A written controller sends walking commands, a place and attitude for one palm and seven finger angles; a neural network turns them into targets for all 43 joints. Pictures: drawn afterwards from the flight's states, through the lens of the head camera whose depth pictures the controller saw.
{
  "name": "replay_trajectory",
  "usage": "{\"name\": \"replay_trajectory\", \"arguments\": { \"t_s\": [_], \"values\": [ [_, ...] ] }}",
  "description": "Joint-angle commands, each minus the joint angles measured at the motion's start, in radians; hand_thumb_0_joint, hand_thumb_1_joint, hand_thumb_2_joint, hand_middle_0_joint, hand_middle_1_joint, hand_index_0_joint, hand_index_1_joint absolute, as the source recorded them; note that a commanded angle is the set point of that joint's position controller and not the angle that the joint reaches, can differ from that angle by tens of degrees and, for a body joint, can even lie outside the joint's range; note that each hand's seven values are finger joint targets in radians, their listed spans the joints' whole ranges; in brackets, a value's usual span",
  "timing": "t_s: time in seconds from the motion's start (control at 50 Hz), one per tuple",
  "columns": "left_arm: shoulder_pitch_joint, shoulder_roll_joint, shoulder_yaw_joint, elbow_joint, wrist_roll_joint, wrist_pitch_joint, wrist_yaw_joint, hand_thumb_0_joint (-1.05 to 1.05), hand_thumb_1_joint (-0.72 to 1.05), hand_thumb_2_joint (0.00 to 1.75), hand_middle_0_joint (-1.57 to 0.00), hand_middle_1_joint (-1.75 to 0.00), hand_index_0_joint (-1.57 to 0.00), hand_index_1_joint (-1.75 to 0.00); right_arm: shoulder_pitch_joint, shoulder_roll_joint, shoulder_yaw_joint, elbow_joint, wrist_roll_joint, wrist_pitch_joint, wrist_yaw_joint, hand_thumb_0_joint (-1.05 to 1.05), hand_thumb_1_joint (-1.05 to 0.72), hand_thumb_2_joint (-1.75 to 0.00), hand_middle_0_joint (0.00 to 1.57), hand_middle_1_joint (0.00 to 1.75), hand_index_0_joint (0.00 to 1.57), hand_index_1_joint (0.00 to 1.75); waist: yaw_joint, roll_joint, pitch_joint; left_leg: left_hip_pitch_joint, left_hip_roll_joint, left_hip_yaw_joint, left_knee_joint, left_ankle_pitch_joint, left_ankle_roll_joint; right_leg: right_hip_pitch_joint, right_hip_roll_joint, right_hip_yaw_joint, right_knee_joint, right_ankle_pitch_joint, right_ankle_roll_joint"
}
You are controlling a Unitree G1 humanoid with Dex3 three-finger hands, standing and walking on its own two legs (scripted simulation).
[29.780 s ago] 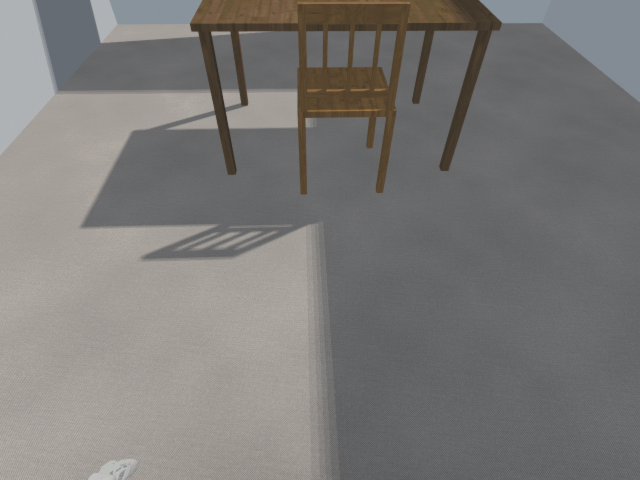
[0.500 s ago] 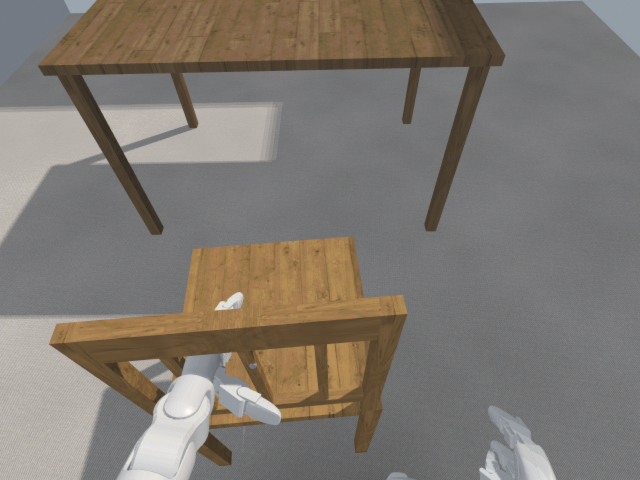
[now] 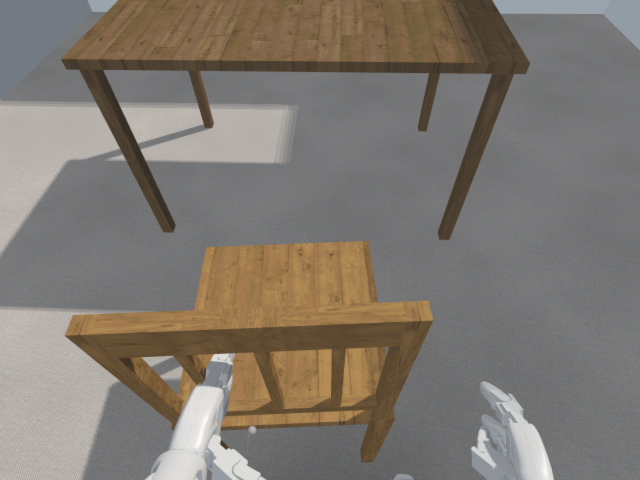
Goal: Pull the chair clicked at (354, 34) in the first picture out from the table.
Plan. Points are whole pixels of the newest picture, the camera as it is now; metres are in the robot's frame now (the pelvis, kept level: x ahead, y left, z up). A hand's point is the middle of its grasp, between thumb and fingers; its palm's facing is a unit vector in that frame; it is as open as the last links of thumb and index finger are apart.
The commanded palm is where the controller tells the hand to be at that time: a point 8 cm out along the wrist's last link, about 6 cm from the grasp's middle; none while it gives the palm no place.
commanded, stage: draw the fingers out of the gap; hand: left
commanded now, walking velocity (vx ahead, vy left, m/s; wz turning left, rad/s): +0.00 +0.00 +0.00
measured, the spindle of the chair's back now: (271, 378) +0.28 +0.08 -0.08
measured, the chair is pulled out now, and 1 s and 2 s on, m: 0.64 0.64 0.64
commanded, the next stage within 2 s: draw the hand back to the body in 0.32 s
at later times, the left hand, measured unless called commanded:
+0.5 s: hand out of the picture +0.14 +0.08 +0.00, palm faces -0.08 -1.00 -0.05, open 17.4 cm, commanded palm +0.12 +0.14 +0.02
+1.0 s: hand (195, 468) +0.15 +0.13 +0.03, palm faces -0.08 -0.97 -0.22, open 16.4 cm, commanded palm +0.12 +0.21 +0.11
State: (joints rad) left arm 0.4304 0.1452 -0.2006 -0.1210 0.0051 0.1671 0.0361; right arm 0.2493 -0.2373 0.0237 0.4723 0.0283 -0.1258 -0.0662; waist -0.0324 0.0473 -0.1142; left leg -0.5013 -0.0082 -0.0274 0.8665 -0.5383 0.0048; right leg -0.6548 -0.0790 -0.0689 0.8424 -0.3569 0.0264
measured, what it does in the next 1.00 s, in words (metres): stands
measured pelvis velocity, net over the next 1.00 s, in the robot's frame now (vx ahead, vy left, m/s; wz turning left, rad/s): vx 0.00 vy -0.01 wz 0.00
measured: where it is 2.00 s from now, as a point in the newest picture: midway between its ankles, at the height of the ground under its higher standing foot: outside the picture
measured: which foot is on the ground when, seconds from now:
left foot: down 0.00-1.00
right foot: down 0.00-1.00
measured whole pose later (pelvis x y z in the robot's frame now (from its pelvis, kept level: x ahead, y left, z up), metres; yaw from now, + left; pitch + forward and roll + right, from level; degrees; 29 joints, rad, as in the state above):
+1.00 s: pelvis +0.00 -0.01 -0.02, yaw +0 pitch +11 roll -1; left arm 0.79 0.34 -0.05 -0.43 -0.12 -0.06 0.01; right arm 0.25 -0.17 -0.01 0.52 0.07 -0.15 -0.11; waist -0.02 0.08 -0.10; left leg -0.58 0.03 -0.05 0.99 -0.60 -0.02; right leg -0.73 -0.05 -0.09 0.95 -0.41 0.00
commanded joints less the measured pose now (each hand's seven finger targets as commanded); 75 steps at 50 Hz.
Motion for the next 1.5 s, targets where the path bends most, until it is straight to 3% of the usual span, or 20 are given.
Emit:
{"name": "replay_trajectory", "arguments": {
  "t_s": [0.0, 0.36, 0.42, 0.44, 0.5, 0.56, 0.62, 0.7, 0.82, 0.88, 0.92, 0.94, 0.96, 1.0, 1.04, 1.14, 1.2, 1.28, 1.42, 1.48],
  "values": [
    [0.004, 0.045, 0.01, -0.258, 0.017, -0.049, 0.009, 0.0, -0.55, 0.2, 0.0, 0.0, 0.0, 0.0, -0.057, -0.114, -0.047, -0.17, 0.001, -0.051, -0.013, 0.0, -0.9, -0.9, 0.2, 0.3, 0.2, 0.3, -0.018, -0.074, -0.139, -0.064, 0.006, 0.003, -0.116, 0.373, 0.004, 0.206, 0.022, -0.025, -0.061, 0.242, -0.04],
    [0.296, 0.024, -0.069, -0.465, 0.074, -0.018, 0.03, 0.0, -0.55, 0.2, 0.0, 0.0, 0.0, 0.0, -0.059, -0.095, -0.047, -0.274, 0.007, -0.019, -0.023, 0.0, -0.9, -0.9, 0.2, 0.3, 0.2, 0.3, -0.001, -0.082, -0.139, -0.145, -0.005, -0.007, -0.056, 0.3, 0.007, 0.13, 0.029, -0.026, 0.005, 0.138, -0.04],
    [0.344, 0.024, -0.079, -0.506, 0.083, -0.02, 0.038, 0.0, -0.55, 0.2, 0.0, 0.0, 0.0, 0.0, -0.059, -0.091, -0.048, -0.287, 0.008, -0.017, -0.023, 0.0, -0.9, -0.9, 0.2, 0.3, 0.2, 0.3, 0.005, -0.045, -0.151, -0.145, -0.007, -0.008, -0.046, 0.32, 0.006, 0.128, 0.029, -0.024, 0.019, 0.152, -0.045],
    [0.272, -0.079, -0.049, -0.619, -0.068, -0.153, 0.043, 0.0, -0.55, 0.2, 0.0, 0.0, 0.0, 0.0, -0.063, -0.066, -0.042, -0.277, 0.012, -0.04, -0.022, 0.0, -0.9, -0.9, 0.2, 0.3, 0.2, 0.3, 0.007, -0.117, -0.114, -0.199, -0.017, -0.009, -0.012, 0.306, -0.005, 0.081, 0.042, -0.051, 0.029, 0.163, -0.041],
    [0.324, 0.018, 0.041, -0.595, -0.08, -0.282, 0.052, 0.0, -0.55, 0.2, 0.0, 0.0, 0.0, 0.0, -0.047, -0.078, -0.053, -0.234, 0.013, -0.066, -0.018, 0.0, -0.9, -0.9, 0.2, 0.3, 0.2, 0.3, 0.025, -0.068, -0.144, -0.207, -0.016, -0.008, 0.001, 0.289, -0.01, 0.074, 0.045, -0.041, 0.053, 0.125, -0.046],
    [0.326, -0.001, 0.036, -0.613, -0.082, -0.399, 0.045, 0.0, -0.55, 0.2, 0.0, 0.0, 0.0, 0.0, -0.041, -0.069, -0.063, -0.214, 0.015, -0.077, -0.001, 0.0, -0.9, -0.9, 0.2, 0.3, 0.2, 0.3, 0.031, -0.002, -0.164, -0.203, -0.011, -0.004, 0.026, 0.324, -0.025, 0.043, 0.044, -0.039, 0.093, 0.133, -0.05],
    [0.344, 0.008, 0.045, -0.566, -0.07, -0.503, 0.021, 0.0, -0.55, 0.2, 0.0, 0.0, 0.0, 0.0, -0.059, -0.064, -0.077, -0.188, 0.015, -0.072, 0.018, 0.0, -0.9, -0.9, 0.2, 0.3, 0.2, 0.3, 0.031, -0.041, -0.15, -0.263, -0.002, -0.002, 0.066, 0.306, -0.026, 0.011, 0.045, -0.029, 0.126, 0.133, -0.052],
    [0.326, 0.156, 0.188, -0.701, -0.107, -0.598, 0.009, 0.0, -0.55, 0.2, 0.0, 0.0, 0.0, 0.0, -0.069, -0.053, -0.089, -0.189, 0.021, -0.066, 0.019, 0.0, -0.9, -0.9, 0.2, 0.3, 0.2, 0.3, 0.057, 0.033, -0.247, -0.248, -0.005, 0.006, 0.065, 0.301, -0.016, 0.107, 0.039, 0.005, 0.116, 0.137, -0.06],
    [0.337, 0.175, 0.308, -0.757, -0.225, -0.567, -0.005, 0.0, -0.55, 0.2, 0.0, 0.0, 0.0, 0.0, -0.082, -0.032, -0.08, -0.166, 0.052, -0.071, -0.011, 0.0, -0.9, -0.9, 0.2, 0.3, 0.2, 0.3, 0.045, 0.023, -0.283, -0.182, -0.002, -0.002, 0.024, 0.348, -0.013, 0.224, 0.038, 0.002, 0.045, 0.223, -0.053],
    [0.335, 0.201, 0.362, -0.757, -0.249, -0.55, -0.002, 0.0, -0.44, 0.25, -0.01, -0.02, -0.01, -0.02, -0.078, -0.026, -0.078, -0.136, 0.057, -0.095, -0.024, 0.0, -0.9, -0.9, 0.2, 0.3, 0.2, 0.3, 0.041, -0.016, -0.29, -0.151, -0.001, -0.006, -0.003, 0.37, -0.01, 0.276, 0.037, -0.003, 0.012, 0.268, -0.045],
    [0.336, 0.242, 0.41, -0.762, -0.256, -0.529, 0.006, 0.0, -0.37, 0.29, -0.02, -0.04, -0.02, -0.04, -0.084, -0.027, -0.076, -0.12, 0.06, -0.11, -0.033, 0.0, -0.9, -0.9, 0.2, 0.3, 0.2, 0.3, 0.045, 0.014, -0.272, -0.126, -0.003, -0.006, -0.025, 0.382, -0.009, 0.308, 0.032, -0.003, -0.012, 0.29, -0.047],
    [0.411, 0.45, 0.489, -0.676, -0.075, -0.367, 0.095, 0.0, -0.33, 0.31, -0.03, -0.05, -0.03, -0.05, -0.092, -0.046, -0.059, -0.118, 0.025, -0.09, -0.057, 0.0, -0.9, -0.9, 0.2, 0.3, 0.2, 0.3, 0.104, 0.073, -0.319, -0.058, 0.053, -0.005, -0.083, 0.414, -0.014, 0.401, -0.007, 0.031, -0.033, 0.28, -0.076],
    [0.374, 0.347, 0.418, -0.804, -0.075, -0.299, 0.118, 0.0, -0.3, 0.32, -0.04, -0.05, -0.04, -0.05, -0.082, -0.034, -0.043, -0.151, 0.024, -0.092, -0.065, 0.0, -0.9, -0.9, 0.2, 0.3, 0.2, 0.3, 0.073, 0.108, -0.263, -0.028, 0.042, -0.005, -0.109, 0.446, -0.017, 0.406, -0.012, 0.006, -0.053, 0.323, -0.071],
    [0.329, 0.351, 0.431, -0.797, -0.06, -0.235, 0.145, 0.0, -0.22, 0.36, -0.04, -0.07, -0.04, -0.07, -0.082, -0.039, -0.043, -0.117, 0.021, -0.102, -0.077, 0.0, -0.9, -0.9, 0.2, 0.3, 0.2, 0.3, 0.067, 0.128, -0.228, 0.02, 0.051, -0.005, -0.121, 0.511, -0.021, 0.421, -0.012, -0.003, -0.081, 0.364, -0.072],
    [0.342, 0.338, 0.445, -0.712, -0.06, -0.193, 0.159, 0.0, -0.15, 0.39, -0.05, -0.08, -0.05, -0.08, -0.087, -0.035, -0.038, -0.086, 0.012, -0.099, -0.086, 0.0, -0.9, -0.9, 0.2, 0.3, 0.2, 0.3, 0.074, 0.084, -0.144, 0.042, 0.055, -0.006, -0.154, 0.517, -0.022, 0.432, -0.005, -0.013, -0.118, 0.375, -0.069],
    [0.198, 0.313, 0.455, -0.582, -0.054, -0.194, 0.163, 0.0, 0.03, 0.48, -0.08, -0.12, -0.08, -0.12, -0.107, -0.056, -0.039, -0.047, 0.008, -0.112, -0.094, 0.0, -0.9, -0.9, 0.2, 0.3, 0.2, 0.3, 0.059, -0.031, 0.013, 0.109, 0.057, -0.003, -0.25, 0.39, -0.011, 0.43, 0.001, -0.006, -0.248, 0.275, -0.055],
    [0.145, 0.281, 0.443, -0.522, -0.047, -0.21, 0.158, 0.0, 0.14, 0.53, -0.1, -0.14, -0.1, -0.14, -0.135, -0.064, -0.039, -0.03, 0.011, -0.119, -0.086, 0.0, -0.9, -0.9, 0.2, 0.3, 0.2, 0.3, 0.063, -0.014, 0.063, 0.151, 0.045, 0.001, -0.304, 0.341, -0.003, 0.435, -0.002, 0.004, -0.319, 0.198, -0.049],
    [0.13, 0.272, 0.462, -0.424, -0.045, -0.234, 0.15, 0.0, 0.28, 0.6, -0.12, -0.17, -0.12, -0.17, -0.161, -0.07, -0.047, -0.016, 0.008, -0.099, -0.071, 0.0, -0.9, -0.9, 0.2, 0.3, 0.2, 0.3, 0.07, -0.093, 0.113, 0.186, 0.047, 0.004, -0.357, 0.297, 0.012, 0.446, -0.005, 0.015, -0.38, 0.127, -0.041],
    [0.003, 0.396, 0.608, -0.564, -0.049, -0.29, 0.159, 0.0, 0.54, 0.73, -0.15, -0.22, -0.15, -0.22, -0.185, -0.062, -0.034, -0.014, 0.0, -0.117, -0.056, 0.0, -0.9, -0.9, 0.2, 0.3, 0.2, 0.3, 0.091, 0.076, 0.046, 0.263, 0.038, 0.009, -0.429, 0.319, 0.01, 0.538, -0.006, 0.033, -0.433, 0.137, -0.051],
    [-0.002, 0.399, 0.638, -0.549, -0.059, -0.294, 0.163, 0.0, 0.65, 0.78, -0.16, -0.25, -0.16, -0.25, -0.184, -0.063, -0.038, -0.005, 0.002, -0.121, -0.051, 0.0, -0.9, -0.9, 0.2, 0.3, 0.2, 0.3, 0.089, 0.06, 0.058, 0.283, 0.042, 0.01, -0.451, 0.34, 0.007, 0.55, 0.001, 0.033, -0.443, 0.167, -0.049]
  ]
}}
